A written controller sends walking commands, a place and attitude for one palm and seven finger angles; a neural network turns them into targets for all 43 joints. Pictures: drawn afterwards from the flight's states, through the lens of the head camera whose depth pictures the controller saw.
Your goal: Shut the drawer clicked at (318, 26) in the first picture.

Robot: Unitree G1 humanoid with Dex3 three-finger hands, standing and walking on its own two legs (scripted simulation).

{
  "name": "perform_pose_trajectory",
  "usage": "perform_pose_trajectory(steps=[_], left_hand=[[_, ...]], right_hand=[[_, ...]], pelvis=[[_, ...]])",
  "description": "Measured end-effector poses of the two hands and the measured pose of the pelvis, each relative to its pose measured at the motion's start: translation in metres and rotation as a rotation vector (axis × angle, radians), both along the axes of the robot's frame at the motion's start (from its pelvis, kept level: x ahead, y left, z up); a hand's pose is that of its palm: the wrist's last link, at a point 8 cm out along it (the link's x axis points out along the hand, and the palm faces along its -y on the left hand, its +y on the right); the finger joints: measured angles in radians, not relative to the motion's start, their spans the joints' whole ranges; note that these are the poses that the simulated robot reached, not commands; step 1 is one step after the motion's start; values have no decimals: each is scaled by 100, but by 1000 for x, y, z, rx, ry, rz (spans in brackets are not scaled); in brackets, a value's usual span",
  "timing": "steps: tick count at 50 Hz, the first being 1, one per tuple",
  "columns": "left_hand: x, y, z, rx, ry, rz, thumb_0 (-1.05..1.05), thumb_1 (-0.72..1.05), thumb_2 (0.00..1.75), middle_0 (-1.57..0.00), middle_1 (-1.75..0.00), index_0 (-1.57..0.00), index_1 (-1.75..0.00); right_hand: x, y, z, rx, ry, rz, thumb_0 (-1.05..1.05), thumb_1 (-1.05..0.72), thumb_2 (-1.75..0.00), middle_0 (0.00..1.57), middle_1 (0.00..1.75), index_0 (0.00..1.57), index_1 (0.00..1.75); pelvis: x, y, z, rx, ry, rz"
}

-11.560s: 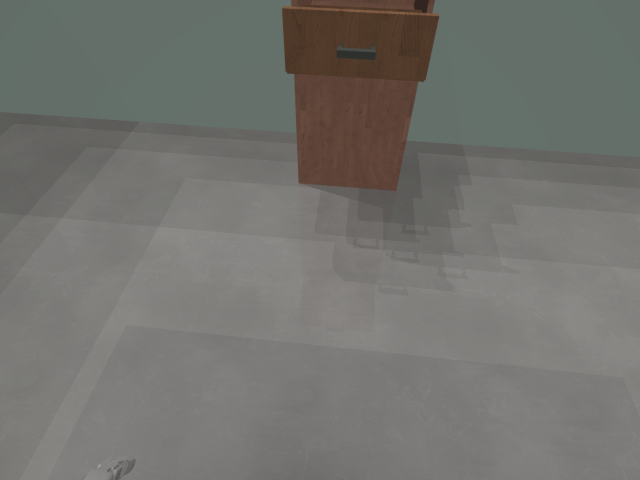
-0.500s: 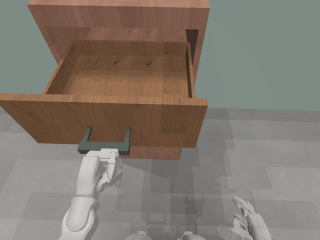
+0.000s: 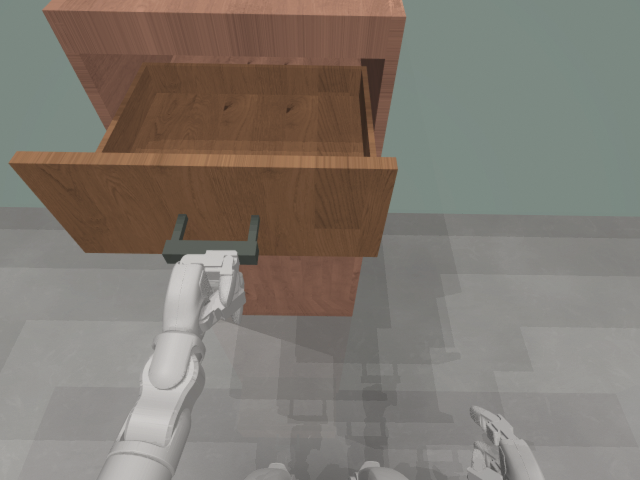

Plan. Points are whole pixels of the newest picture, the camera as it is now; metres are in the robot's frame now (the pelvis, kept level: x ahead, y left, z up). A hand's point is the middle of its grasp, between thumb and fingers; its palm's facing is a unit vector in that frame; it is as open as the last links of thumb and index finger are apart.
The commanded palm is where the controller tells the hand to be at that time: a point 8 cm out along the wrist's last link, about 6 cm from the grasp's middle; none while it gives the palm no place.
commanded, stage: push the drawer shut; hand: left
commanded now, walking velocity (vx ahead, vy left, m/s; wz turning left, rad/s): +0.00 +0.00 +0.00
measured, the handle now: (215, 237) +0.40 +0.14 +0.07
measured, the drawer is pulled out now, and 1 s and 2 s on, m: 0.23 0.11 0.00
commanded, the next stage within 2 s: none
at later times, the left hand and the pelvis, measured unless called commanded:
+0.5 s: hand (248, 249) +0.39 +0.10 +0.06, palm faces -0.01 -1.00 -0.04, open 3.7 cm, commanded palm +0.38 +0.16 +0.07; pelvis +0.00 +0.00 +0.00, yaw -1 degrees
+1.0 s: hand (253, 217) +0.44 +0.10 +0.06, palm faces +0.03 -1.00 -0.05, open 3.7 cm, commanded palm +0.44 +0.15 +0.07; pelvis -0.01 +0.00 +0.00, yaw -1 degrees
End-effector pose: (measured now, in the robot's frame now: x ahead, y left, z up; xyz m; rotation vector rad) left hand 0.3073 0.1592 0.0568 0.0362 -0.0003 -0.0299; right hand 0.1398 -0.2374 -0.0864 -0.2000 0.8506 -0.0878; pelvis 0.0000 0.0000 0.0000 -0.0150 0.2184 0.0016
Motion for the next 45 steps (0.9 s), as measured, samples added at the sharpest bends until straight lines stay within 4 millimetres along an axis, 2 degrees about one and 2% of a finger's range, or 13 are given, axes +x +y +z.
perform_pose_trajectory(steps=[15, 30, 45], left_hand=[[39, -1, 0, 6, -2, 16, 5, 89, 89, -140, -160, -152, -160], [73, -2, 0, 4, -1, 33, 5, 89, 89, -140, -160, -152, -160], [102, -4, 1, 9, -1, 59, 6, 89, 89, -140, -160, -152, -160]], right_hand=[[-26, -4, -10, 0, 87, -40, 1, -90, -90, 20, 30, 20, 30], [-67, -14, -14, -10, 177, -107, 1, -90, -90, 20, 30, 20, 30], [-105, -15, -21, -13, 266, -140, 1, -90, -90, 20, 30, 20, 30]], pelvis=[[-2, 1, 1, 2, 14, -3], [-3, 2, 3, 4, 28, -21], [-9, 3, 0, 2, 49, -21]])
